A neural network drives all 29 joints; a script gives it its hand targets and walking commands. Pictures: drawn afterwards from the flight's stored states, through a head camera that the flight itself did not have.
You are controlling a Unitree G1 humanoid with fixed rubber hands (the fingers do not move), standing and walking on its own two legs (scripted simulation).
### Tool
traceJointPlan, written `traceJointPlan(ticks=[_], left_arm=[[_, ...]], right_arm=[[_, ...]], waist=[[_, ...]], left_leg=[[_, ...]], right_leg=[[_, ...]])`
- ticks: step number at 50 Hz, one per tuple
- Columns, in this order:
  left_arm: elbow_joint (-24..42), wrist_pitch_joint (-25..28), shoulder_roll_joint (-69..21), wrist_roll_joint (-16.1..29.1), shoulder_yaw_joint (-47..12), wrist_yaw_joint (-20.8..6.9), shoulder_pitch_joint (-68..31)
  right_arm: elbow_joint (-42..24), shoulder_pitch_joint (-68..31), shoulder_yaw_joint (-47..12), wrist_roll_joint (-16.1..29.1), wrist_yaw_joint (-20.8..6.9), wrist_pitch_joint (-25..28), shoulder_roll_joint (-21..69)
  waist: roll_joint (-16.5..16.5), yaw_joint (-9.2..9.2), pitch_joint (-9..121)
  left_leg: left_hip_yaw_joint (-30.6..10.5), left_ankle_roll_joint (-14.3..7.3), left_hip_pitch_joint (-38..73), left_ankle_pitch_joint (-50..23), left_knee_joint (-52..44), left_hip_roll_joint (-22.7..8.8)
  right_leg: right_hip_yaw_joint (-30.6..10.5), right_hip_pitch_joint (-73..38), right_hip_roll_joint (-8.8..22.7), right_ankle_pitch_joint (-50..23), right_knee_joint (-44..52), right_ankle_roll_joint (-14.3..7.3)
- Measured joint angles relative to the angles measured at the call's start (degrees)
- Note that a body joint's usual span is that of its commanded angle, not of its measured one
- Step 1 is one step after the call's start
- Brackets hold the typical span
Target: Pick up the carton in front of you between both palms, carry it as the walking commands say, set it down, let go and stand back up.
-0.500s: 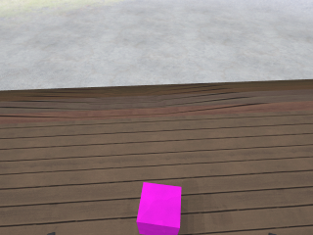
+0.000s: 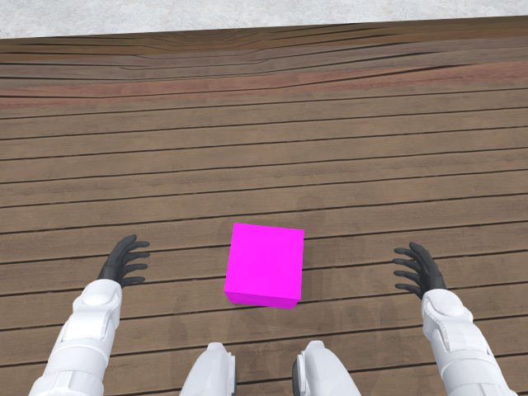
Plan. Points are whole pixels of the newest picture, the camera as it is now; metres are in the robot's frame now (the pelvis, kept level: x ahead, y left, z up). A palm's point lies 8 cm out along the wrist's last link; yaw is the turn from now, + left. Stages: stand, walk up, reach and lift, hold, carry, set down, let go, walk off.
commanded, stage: reach and lift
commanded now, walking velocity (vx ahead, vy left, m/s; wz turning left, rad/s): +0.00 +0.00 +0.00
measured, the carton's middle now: (264, 268) +0.43 -0.01 -0.59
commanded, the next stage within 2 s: none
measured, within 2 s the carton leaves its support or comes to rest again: neither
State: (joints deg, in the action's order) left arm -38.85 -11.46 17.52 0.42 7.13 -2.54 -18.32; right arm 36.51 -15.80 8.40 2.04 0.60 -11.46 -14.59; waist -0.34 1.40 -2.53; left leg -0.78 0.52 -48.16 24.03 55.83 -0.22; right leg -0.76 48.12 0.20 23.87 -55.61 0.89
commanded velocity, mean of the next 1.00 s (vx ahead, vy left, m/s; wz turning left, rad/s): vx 0.00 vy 0.00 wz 0.00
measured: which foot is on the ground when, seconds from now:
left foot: down 0.00-1.00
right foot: down 0.00-1.00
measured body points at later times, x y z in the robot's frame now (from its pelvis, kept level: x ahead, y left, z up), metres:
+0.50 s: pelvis -0.07 +0.01 -0.07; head +0.23 +0.01 +0.27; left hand +0.48 +0.18 -0.17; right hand +0.43 -0.20 -0.17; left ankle +0.02 +0.12 -0.68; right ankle +0.03 -0.13 -0.68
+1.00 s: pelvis -0.07 +0.01 -0.24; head +0.28 +0.01 +0.04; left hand +0.46 +0.19 -0.41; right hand +0.42 -0.21 -0.41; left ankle +0.03 +0.13 -0.68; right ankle +0.03 -0.13 -0.68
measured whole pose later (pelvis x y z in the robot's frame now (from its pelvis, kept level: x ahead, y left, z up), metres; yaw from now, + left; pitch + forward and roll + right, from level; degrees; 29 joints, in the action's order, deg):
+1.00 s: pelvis -0.07 +0.01 -0.24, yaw -2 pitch +50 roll -2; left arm -52.0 -3.6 20.3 6.9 6.9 3.5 -65.1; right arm 46.9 -59.3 13.0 9.0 7.2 -2.5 -12.9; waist 0.0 2.4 -0.1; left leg -3.3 1.7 -124.0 30.7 104.8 2.5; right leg -2.0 123.4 -2.4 30.0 -103.4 3.1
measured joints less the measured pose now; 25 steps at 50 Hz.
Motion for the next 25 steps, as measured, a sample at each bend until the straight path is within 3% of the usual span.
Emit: traceJointPlan(ticks=[14, 20, 25], left_arm=[[-12.8, -0.5, 1.6, 1.9, 2.8, 0.7, -34.0], [-18.9, 0.3, 2.3, 0.5, 5.0, 0.5, -47.1], [-20.0, 1.9, 1.4, -2.7, 7.4, 0.5, -51.4]], right_arm=[[8.0, -30.8, 4.7, 2.6, 4.0, -0.5, 2.2], [11.7, -42.6, 8.4, 0.8, 5.1, -0.1, 3.6], [11.8, -45.8, 11.8, -2.0, 4.9, 1.9, 5.3]], waist=[[0.7, 1.61, 0.7], [0.9, 2.16, 1.3], [0.8, 2.40, 2.5]], left_leg=[[-0.6, -0.1, -27.5, -4.6, 8.6, 0.7], [-0.7, -0.3, -36.2, -5.8, 10.7, 1.1], [-0.8, -0.3, -41.0, -6.0, 10.9, 1.4]], right_leg=[[-0.5, 27.1, -0.1, -4.8, -8.0, 0.8], [-0.7, 35.7, -0.1, -5.9, -10.1, 1.1], [-0.8, 40.5, -0.1, -6.1, -10.3, 1.2]])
